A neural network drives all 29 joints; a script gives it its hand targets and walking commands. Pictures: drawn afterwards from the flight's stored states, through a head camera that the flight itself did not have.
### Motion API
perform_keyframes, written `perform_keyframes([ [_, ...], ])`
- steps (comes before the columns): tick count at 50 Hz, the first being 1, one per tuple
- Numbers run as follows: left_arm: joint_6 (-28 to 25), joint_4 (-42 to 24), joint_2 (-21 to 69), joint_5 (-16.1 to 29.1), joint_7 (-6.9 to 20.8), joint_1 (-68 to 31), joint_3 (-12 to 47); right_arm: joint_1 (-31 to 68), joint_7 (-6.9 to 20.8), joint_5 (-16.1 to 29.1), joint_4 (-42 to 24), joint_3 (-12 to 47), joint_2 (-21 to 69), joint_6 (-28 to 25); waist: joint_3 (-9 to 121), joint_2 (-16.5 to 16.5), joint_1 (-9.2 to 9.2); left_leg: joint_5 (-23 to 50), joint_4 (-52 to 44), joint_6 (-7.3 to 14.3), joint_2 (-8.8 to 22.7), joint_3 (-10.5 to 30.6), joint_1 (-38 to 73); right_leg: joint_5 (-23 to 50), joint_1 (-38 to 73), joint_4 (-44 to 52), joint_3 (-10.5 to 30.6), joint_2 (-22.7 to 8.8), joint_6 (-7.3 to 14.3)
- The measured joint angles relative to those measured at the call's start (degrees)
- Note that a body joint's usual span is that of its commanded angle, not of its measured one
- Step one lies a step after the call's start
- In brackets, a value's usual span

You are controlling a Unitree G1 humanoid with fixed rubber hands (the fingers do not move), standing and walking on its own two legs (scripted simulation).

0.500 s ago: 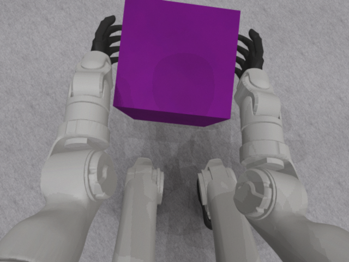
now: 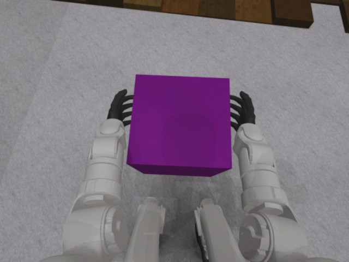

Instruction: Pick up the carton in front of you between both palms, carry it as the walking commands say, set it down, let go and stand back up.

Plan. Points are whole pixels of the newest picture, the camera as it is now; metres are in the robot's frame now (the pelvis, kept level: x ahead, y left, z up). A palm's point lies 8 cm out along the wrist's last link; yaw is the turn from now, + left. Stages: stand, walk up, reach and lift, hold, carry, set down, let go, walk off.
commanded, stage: reach and lift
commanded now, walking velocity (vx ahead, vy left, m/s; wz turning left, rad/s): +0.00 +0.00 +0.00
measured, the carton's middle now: (179, 134) +0.43 +0.01 -0.12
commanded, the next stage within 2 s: hold in 1.84 s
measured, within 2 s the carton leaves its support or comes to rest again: neither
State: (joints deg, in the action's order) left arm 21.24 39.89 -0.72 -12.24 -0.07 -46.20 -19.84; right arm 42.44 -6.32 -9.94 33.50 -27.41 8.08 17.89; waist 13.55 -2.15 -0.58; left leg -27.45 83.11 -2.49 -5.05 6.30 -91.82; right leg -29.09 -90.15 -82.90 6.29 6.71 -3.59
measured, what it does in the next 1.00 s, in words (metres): rises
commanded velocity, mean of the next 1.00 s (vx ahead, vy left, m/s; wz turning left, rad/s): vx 0.00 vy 0.00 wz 0.00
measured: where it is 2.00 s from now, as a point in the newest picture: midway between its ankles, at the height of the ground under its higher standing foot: (177, 251)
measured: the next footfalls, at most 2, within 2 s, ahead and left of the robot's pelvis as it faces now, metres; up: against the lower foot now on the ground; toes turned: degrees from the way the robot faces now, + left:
none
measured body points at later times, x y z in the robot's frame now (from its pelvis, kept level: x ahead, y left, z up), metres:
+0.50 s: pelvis +0.05 +0.00 +0.14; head +0.12 +0.01 +0.58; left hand +0.39 +0.16 +0.10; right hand +0.40 -0.15 +0.11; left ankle +0.08 +0.13 -0.56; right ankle +0.07 -0.14 -0.56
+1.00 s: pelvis +0.06 -0.01 +0.18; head +0.02 +0.00 +0.63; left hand +0.35 +0.15 +0.19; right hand +0.37 -0.15 +0.20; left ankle +0.08 +0.13 -0.56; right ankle +0.07 -0.14 -0.56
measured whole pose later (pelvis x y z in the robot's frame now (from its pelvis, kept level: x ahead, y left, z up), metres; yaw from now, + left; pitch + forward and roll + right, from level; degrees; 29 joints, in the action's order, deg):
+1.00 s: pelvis +0.06 -0.01 +0.18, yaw +1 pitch -3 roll +0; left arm 36.0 24.0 9.2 -17.5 -0.3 -17.0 -16.3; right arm 18.8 -0.3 -17.7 25.3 -18.2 9.7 33.1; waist 2.7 -0.6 0.3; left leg -12.0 25.7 -1.1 -2.3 8.0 -11.0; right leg -13.6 -10.2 -26.6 8.6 2.8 -0.6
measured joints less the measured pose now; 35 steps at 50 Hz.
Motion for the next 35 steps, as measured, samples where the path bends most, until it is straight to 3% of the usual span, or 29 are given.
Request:
perform_keyframes([
  [20, -1.6, -5.2, 5.2, -0.5, -0.5, 18.3, 1.4, -16.0, 2.0, -1.7, -1.7, 4.7, 2.0, -1.3, -2.1, 0.6, 0.10, 5.6, -26.9, 0.8, 0.8, 1.0, 35.2, 5.7, 34.8, 26.4, 1.5, -1.8, 1.7],
  [35, 5.3, -14.0, 8.8, -0.6, -2.0, 30.5, 4.8, -25.6, 3.9, -2.5, -7.2, 10.3, 1.1, 6.0, -5.8, 1.2, 0.47, 12.4, -49.7, 1.3, 2.0, 1.7, 65.8, 12.5, 65.2, 48.9, 2.3, -3.5, 2.7],
])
